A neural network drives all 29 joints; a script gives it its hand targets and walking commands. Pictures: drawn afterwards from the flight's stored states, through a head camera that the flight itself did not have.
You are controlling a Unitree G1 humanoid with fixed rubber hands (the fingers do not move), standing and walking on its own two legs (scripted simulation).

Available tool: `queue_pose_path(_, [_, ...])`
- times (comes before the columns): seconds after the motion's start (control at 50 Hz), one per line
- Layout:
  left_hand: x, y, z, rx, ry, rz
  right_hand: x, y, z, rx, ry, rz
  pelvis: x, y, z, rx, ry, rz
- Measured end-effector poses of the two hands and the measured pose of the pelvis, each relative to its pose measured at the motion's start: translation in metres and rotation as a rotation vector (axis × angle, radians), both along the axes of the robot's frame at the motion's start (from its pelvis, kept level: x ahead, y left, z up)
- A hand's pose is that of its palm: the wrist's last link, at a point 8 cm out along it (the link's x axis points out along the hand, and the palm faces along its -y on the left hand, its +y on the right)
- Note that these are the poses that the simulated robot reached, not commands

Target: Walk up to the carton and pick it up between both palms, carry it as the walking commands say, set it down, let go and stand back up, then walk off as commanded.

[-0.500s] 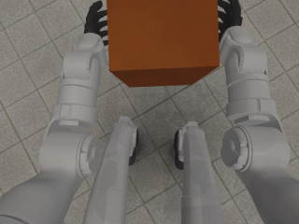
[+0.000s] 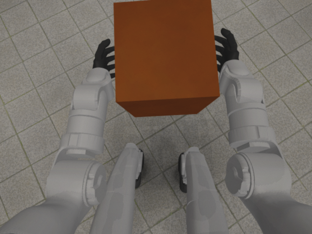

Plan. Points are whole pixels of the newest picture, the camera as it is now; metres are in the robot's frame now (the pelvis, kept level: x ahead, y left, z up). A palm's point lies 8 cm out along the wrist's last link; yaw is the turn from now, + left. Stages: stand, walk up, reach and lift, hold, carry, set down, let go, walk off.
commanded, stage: reach and lift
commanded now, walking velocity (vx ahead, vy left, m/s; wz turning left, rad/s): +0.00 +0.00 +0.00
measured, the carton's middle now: (164, 70) +0.49 +0.02 -0.08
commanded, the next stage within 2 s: none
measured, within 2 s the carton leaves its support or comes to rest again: neither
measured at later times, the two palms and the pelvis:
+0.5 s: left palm (86, 40) +0.44 +0.15 +0.11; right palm (265, 41) +0.46 -0.14 +0.11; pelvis +0.06 +0.00 +0.06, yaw +0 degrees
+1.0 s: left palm (71, 43) +0.41 +0.16 +0.14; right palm (277, 31) +0.44 -0.13 +0.15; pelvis +0.11 +0.00 +0.09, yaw -1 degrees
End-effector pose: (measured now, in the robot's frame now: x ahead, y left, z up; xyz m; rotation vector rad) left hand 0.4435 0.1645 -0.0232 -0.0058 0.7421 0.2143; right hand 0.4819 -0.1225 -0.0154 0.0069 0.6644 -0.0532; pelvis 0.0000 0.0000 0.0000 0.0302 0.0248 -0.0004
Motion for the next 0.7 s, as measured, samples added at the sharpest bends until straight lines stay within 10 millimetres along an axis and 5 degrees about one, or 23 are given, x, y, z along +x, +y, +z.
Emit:
queue_pose_path(0.26, [-0.002, -0.003, 0.058, -0.021, -0.056, -0.012, -0.009, -0.004, 0.062, 0.03, -0.054, -0.052, 0.003, 0.0, 0.023, -0.001, -0.015, -0.002])
queue_pose_path(0.5, [-0.002, -0.012, 0.132, -0.026, -0.042, -0.04, -0.025, -0.015, 0.126, 0.069, -0.043, -0.111, 0.058, 0.001, 0.057, -0.002, 0.077, -0.002])
queue_pose_path(0.7, [-0.006, -0.015, 0.139, -0.007, 0.009, -0.036, -0.02, -0.017, 0.136, -0.012, 0.0, -0.028, 0.091, -0.006, 0.079, 0.006, 0.03, -0.007])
